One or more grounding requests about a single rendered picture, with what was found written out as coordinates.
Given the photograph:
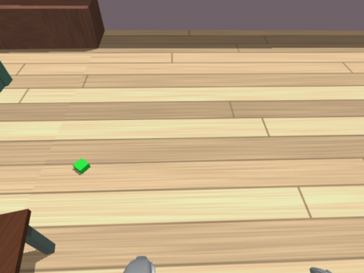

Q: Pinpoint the coffee table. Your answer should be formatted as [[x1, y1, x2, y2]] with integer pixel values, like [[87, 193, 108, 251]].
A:
[[0, 209, 55, 273]]

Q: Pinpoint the small box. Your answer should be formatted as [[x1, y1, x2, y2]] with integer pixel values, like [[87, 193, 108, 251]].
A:
[[73, 158, 90, 174]]

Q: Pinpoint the armchair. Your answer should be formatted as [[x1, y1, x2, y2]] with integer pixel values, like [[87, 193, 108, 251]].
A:
[[0, 61, 12, 92]]

